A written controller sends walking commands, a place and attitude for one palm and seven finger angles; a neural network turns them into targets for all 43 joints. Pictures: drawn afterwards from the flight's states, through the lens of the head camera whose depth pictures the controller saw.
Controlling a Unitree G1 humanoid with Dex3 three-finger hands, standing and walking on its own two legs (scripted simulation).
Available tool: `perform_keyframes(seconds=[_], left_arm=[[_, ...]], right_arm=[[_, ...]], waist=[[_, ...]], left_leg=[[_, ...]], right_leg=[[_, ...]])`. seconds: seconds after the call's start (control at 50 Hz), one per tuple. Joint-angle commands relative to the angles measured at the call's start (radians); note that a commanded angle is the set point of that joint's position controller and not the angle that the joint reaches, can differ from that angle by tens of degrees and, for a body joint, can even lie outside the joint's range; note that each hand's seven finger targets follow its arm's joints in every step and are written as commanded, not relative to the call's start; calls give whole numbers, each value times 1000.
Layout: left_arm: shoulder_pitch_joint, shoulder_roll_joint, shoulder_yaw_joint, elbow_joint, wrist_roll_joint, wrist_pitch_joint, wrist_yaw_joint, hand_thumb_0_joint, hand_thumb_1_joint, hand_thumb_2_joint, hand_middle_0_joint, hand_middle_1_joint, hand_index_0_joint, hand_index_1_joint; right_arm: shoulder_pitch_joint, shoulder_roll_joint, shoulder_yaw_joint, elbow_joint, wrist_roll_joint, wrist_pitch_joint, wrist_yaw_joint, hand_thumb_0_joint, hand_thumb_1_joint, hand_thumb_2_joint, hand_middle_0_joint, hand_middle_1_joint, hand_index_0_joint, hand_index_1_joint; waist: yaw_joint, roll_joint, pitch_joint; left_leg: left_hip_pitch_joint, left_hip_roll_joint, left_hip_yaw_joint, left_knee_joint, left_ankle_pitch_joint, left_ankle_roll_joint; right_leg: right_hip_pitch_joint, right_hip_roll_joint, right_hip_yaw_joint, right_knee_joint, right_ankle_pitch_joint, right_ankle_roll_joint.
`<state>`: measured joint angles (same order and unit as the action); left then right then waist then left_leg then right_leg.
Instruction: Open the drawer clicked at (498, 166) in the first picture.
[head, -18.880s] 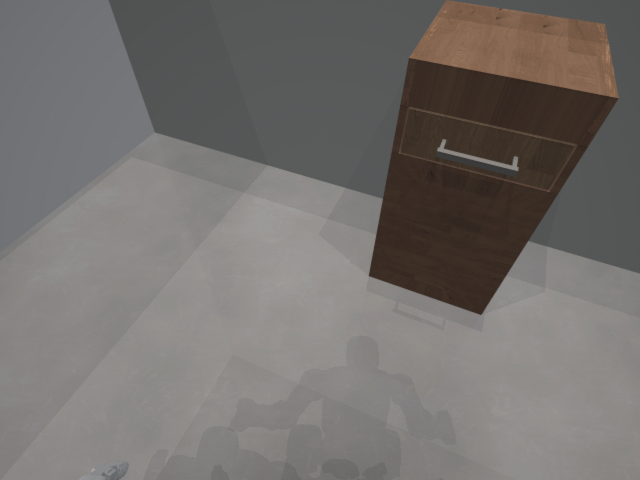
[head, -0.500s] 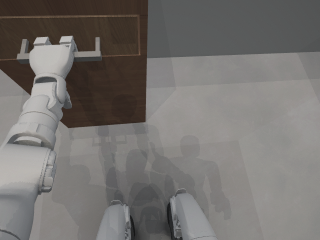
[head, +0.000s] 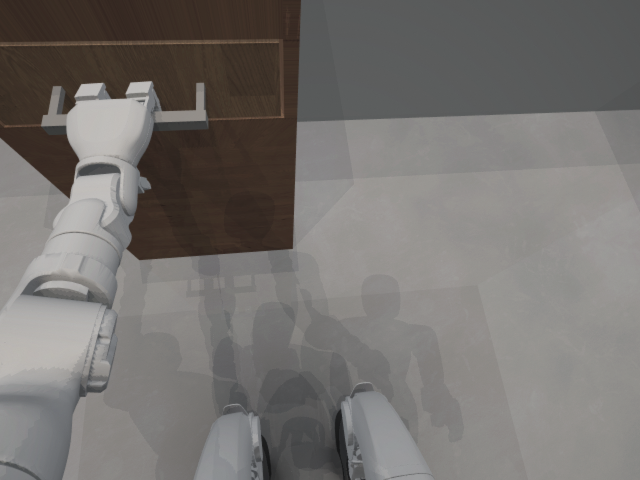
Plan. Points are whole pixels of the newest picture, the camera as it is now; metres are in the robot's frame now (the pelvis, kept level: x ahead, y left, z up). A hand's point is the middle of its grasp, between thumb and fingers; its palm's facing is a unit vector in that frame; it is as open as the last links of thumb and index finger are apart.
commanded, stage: close the thumb around the handle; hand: left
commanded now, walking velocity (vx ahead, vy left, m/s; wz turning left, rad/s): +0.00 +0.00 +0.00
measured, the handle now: (129, 108) +0.59 +0.19 +0.01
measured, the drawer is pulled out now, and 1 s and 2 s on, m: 0.00 0.04 0.17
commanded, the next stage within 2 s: pull the drawer open in 0.36 s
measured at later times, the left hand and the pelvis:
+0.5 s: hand (130, 157) +0.53 +0.19 -0.02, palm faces -0.05 -0.03 -1.00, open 5.3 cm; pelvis +0.01 +0.00 +0.00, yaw +0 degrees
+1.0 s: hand (127, 188) +0.48 +0.20 -0.02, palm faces -0.04 -0.05 -1.00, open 5.3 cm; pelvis +0.02 +0.00 +0.02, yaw -1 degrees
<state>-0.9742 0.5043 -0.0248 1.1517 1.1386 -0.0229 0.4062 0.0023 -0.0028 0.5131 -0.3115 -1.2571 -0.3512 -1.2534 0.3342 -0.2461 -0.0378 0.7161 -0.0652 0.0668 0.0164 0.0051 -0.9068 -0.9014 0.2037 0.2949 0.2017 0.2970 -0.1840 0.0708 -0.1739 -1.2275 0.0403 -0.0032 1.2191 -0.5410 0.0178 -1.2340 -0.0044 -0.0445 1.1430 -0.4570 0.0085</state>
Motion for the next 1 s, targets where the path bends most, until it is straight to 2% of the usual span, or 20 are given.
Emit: perform_keyframes(seconds=[0.0, 0.04, 0.06, 0.14, 0.18, 0.2, 0.26, 0.44, 0.54, 0.56, 0.64, 0.68, 0.72, 0.8, 0.82, 0.86, 0.88, 0.9, 0.94, 0.98], left_arm=[[-374, 178, 33, -153, -13, -3, 37, 0, 508, 732, -372, -1308, -372, -1308], [-358, 207, 53, -172, -14, -6, 35, 0, 620, 780, -380, -1320, -380, -1320], [-352, 210, 54, -167, -13, -5, 34, 0, 676, 804, -384, -1326, -384, -1326], [-312, 194, 53, -177, -14, -14, 36, 0, 900, 900, -400, -1350, -400, -1350], [-299, 186, 47, -155, -18, -12, 38, 0, 900, 900, -400, -1350, -400, -1350], [-319, 217, 68, -162, -18, -15, 39, 0, 900, 900, -400, -1350, -400, -1350], [-304, 200, 58, -171, -14, -18, 46, 0, 900, 900, -400, -1350, -400, -1350], [-313, 206, 59, -153, -13, -11, 56, 0, 900, 900, -400, -1350, -400, -1350], [-200, 196, 80, -193, -24, -12, 49, 0, 900, 900, -400, -1350, -400, -1350], [-159, 167, 65, -187, -28, -10, 46, 0, 900, 900, -400, -1350, -400, -1350], [-116, 184, 80, -201, -34, -14, 47, 0, 900, 900, -400, -1350, -400, -1350], [-62, 180, 87, -228, -33, -19, 53, 0, 900, 900, -400, -1350, -400, -1350], [-15, 160, 84, -220, -39, -21, 58, 0, 900, 900, -400, -1350, -400, -1350], [-7, 127, 74, -255, -32, -27, 83, 0, 900, 900, -400, -1350, -400, -1350], [22, 144, 90, -259, -25, -26, 92, 0, 900, 900, -400, -1350, -400, -1350], [27, 95, 57, -254, -24, -18, 104, 0, 900, 900, -400, -1350, -400, -1350], [28, 101, 63, -248, -25, -14, 109, 0, 900, 900, -400, -1350, -400, -1350], [24, 117, 77, -260, -24, -13, 113, 0, 900, 900, -400, -1350, -400, -1350], [53, 68, 50, -277, -19, -7, 121, 0, 900, 900, -400, -1350, -400, -1350], [81, 66, 53, -278, -21, -1, 125, 0, 900, 900, -400, -1350, -400, -1350]], right_arm=[[211, -183, -60, -12, -1, -4, -15, 0, -900, -900, 200, 300, 200, 300], [211, -184, -57, -14, 0, -3, -14, 0, -900, -900, 200, 300, 200, 300], [208, -182, -56, -16, -1, -1, -15, 0, -900, -900, 200, 300, 200, 300], [203, -181, -59, -19, -1, 2, -15, 0, -900, -900, 200, 300, 200, 300], [198, -179, -57, -18, 2, 2, -15, 0, -900, -900, 200, 300, 200, 300], [196, -182, -55, -16, 0, 3, -18, 0, -900, -900, 200, 300, 200, 300], [195, -181, -58, -20, 0, 1, -15, 0, -900, -900, 200, 300, 200, 300], [192, -185, -58, -16, 0, 2, -16, 0, -900, -900, 200, 300, 200, 300], [186, -180, -62, -31, 1, 7, -11, 0, -900, -900, 200, 300, 200, 300], [180, -178, -63, -36, 3, 8, -10, 0, -900, -900, 200, 300, 200, 300], [164, -180, -61, -38, 8, 12, -13, 0, -900, -900, 200, 300, 200, 300], [156, -177, -63, -44, 7, 12, -13, 0, -900, -900, 200, 300, 200, 300], [151, -175, -64, -44, 8, 14, -13, 0, -900, -900, 200, 300, 200, 300], [132, -171, -72, -42, 8, 15, -14, 0, -900, -900, 200, 300, 200, 300], [133, -175, -72, -45, 8, 18, -14, 0, -900, -900, 200, 300, 200, 300], [122, -168, -75, -44, 10, 18, -12, 0, -900, -900, 200, 300, 200, 300], [119, -169, -75, -43, 10, 18, -12, 0, -900, -900, 200, 300, 200, 300], [115, -170, -75, -43, 10, 21, -13, 0, -900, -900, 200, 300, 200, 300], [112, -162, -80, -49, 10, 22, -12, 0, -900, -900, 200, 300, 200, 300], [102, -160, -80, -51, 11, 24, -12, 0, -900, -900, 200, 300, 200, 300]], waist=[[-33, 77, -549], [-15, 97, -564], [-18, 76, -563], [-9, 73, -553], [-16, 44, -517], [-15, 36, -525], [-4, 63, -536], [-12, 55, -532], [32, 51, -577], [36, 46, -567], [44, 3, -519], [67, 16, -544], [68, -18, -504], [70, -15, -489], [87, -8, -497], [76, -21, -470], [75, -29, -453], [83, -31, -463], [87, -18, -491], [93, -23, -482]], left_leg=[[438, -25, -42, -113, 502, 20], [433, -29, -30, -111, 509, 22], [420, -31, -28, -110, 505, 24], [436, -27, -29, -117, 524, 21], [398, -31, -17, -119, 489, 26], [388, -31, -20, -118, 483, 26], [406, -32, -18, -124, 492, 23], [393, -34, -17, -118, 484, 24], [436, -31, -13, -130, 551, 20], [442, -32, -11, -136, 548, 19], [398, -34, 3, -154, 490, 25], [417, -36, 6, -163, 504, 22], [403, -36, 11, -171, 501, 24], [434, -34, 10, -183, 509, 20], [447, -33, 8, -187, 515, 17], [447, -34, 11, -191, 506, 18], [439, -36, 14, -192, 495, 19], [446, -36, 9, -197, 504, 17], [483, -35, 9, -198, 547, 15], [479, -37, 17, -200, 543, 15]], right_leg=[[274, 50, -16, -103, 344, -43], [302, 48, -11, -105, 366, -43], [320, 50, -8, -105, 376, -42], [318, 50, -9, -109, 385, -42], [334, 49, -7, -119, 382, -40], [341, 47, -2, -112, 383, -39], [339, 47, -5, -114, 383, -41], [332, 47, -3, -109, 382, -40], [389, 46, -4, -107, 438, -40], [391, 48, -6, -114, 434, -41], [423, 46, 3, -129, 427, -38], [449, 45, 3, -130, 441, -41], [456, 45, 3, -136, 447, -40], [439, 44, 2, -144, 437, -42], [439, 44, 0, -141, 427, -42], [430, 46, -2, -152, 420, -42], [434, 45, 1, -157, 420, -42], [442, 44, 1, -152, 420, -44], [450, 44, -2, -152, 447, -44], [464, 44, 2, -158, 458, -43]])
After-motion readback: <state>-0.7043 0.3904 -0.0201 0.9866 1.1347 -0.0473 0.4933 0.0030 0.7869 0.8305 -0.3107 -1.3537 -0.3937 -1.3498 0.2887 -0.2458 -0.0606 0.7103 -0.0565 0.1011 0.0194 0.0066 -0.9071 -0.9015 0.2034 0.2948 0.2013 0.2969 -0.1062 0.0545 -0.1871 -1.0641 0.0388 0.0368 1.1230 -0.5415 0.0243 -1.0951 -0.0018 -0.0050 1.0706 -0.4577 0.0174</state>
